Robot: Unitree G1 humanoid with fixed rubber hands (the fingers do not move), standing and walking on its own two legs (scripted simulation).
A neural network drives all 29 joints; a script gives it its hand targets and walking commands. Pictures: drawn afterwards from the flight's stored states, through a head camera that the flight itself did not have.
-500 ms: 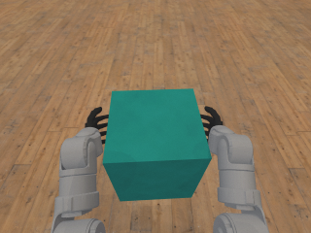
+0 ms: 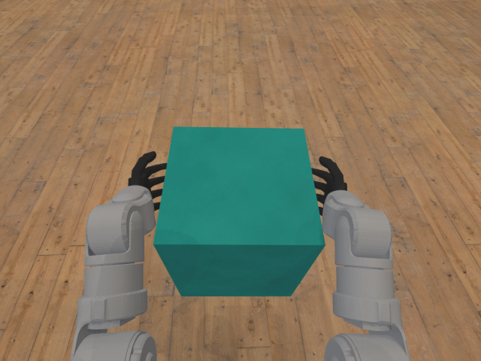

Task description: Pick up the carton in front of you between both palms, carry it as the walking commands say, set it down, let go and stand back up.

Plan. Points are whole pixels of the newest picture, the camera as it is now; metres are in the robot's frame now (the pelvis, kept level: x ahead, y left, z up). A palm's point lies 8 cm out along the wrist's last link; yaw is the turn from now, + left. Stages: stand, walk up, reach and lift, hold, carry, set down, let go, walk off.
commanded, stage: carry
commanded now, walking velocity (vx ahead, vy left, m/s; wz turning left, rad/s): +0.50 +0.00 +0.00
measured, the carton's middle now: (237, 219) +0.35 +0.00 +0.04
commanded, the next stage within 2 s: none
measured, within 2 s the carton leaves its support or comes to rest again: neither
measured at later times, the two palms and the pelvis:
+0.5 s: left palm (182, 93) +0.62 +0.11 +0.12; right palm (317, 95) +0.63 -0.19 +0.11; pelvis +0.30 -0.05 +0.01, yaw +2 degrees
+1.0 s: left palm (176, 51) +0.86 +0.15 +0.10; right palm (285, 52) +0.85 -0.15 +0.10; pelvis +0.61 +0.00 +0.01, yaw -1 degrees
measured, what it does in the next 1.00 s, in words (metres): walks ahead: right foot, then left foot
